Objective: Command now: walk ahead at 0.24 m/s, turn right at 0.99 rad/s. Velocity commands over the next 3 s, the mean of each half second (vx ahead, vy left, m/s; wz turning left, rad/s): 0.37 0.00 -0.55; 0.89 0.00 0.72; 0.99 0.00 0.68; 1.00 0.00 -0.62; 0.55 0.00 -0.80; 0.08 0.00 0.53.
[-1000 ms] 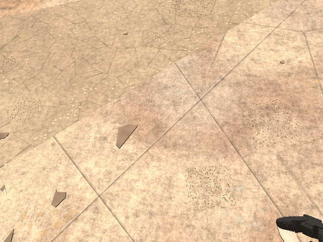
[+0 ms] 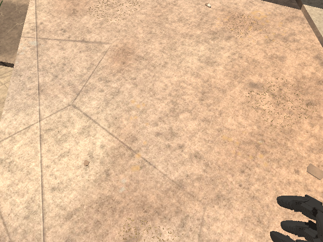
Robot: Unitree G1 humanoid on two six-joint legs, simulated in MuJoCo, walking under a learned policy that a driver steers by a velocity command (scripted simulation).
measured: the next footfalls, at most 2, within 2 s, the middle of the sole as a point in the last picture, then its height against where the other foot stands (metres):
right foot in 0.36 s outside the picture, level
left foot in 0.82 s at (187, 202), level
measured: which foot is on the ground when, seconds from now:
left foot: down 0.00-0.36, up 0.38-0.80, down 0.82-1.00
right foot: up 0.00-0.34, down 0.36-0.82, up 0.84-1.00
